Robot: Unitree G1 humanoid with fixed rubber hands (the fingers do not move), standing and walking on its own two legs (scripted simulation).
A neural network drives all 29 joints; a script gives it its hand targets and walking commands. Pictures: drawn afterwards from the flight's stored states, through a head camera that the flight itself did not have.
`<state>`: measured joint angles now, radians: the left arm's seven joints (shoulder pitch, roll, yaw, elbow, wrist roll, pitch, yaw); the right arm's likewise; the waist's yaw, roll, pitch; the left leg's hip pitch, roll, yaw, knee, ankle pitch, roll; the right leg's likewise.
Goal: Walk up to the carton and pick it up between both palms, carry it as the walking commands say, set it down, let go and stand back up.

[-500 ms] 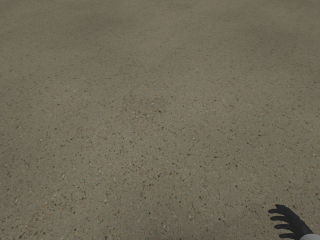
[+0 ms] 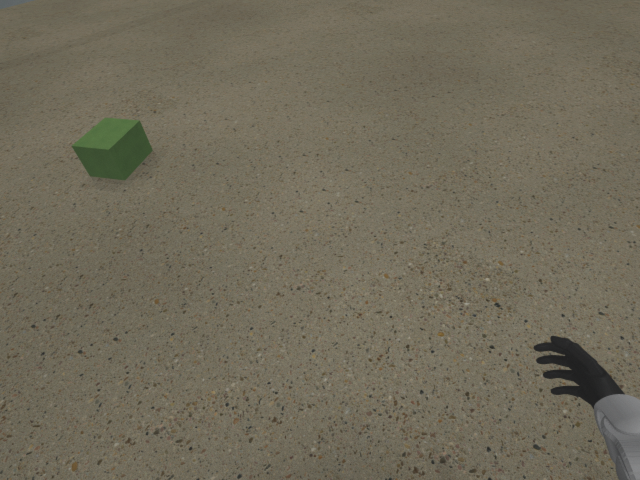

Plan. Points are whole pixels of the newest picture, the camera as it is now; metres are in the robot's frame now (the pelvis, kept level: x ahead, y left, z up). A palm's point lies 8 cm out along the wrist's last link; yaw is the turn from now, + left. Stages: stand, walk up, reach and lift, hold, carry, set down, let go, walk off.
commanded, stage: walk up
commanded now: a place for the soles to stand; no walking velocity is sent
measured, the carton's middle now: (114, 148) +1.82 +1.32 -0.66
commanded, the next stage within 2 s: none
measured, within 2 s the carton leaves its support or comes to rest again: neither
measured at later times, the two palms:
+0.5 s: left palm (21, 443) +0.18 +0.40 -0.01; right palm (481, 254) +0.53 -0.23 -0.05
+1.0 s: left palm (74, 274) +0.48 +0.52 -0.06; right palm (409, 194) +0.73 -0.12 -0.09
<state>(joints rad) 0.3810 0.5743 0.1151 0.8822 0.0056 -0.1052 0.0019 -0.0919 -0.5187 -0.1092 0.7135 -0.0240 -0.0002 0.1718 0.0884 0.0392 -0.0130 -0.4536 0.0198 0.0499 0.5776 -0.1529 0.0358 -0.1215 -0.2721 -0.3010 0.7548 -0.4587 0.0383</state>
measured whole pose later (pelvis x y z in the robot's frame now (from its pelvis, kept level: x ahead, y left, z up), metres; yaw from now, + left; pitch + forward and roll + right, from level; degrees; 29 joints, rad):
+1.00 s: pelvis +0.53 +0.16 +0.00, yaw +26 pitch +0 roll +2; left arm 0.25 0.49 0.06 0.86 0.02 -0.13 -0.05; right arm 0.27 -0.49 -0.10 0.82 -0.01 -0.05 0.09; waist -0.07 0.00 0.02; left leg -0.16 -0.03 0.02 0.61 -0.44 0.04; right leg -0.47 -0.11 -0.11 0.58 -0.15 -0.04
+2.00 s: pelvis +0.94 +0.49 +0.01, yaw +33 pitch -1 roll -1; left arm 0.28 0.52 0.08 0.77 0.00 -0.13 -0.03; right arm 0.22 -0.47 -0.07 0.80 -0.02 -0.04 0.09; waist 0.01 0.07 0.04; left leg -0.52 0.09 0.00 0.90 -0.32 -0.01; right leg -0.26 -0.06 -0.16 0.53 -0.25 -0.03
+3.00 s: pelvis +1.23 +0.83 +0.00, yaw +30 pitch -1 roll +1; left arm 0.36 0.49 0.05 0.81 0.00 -0.10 -0.02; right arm 0.27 -0.48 -0.09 0.74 -0.01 -0.06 0.06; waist -0.02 -0.03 0.04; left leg -0.33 0.03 0.10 0.63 -0.28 0.03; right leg -0.48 -0.09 -0.04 0.96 -0.41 -0.02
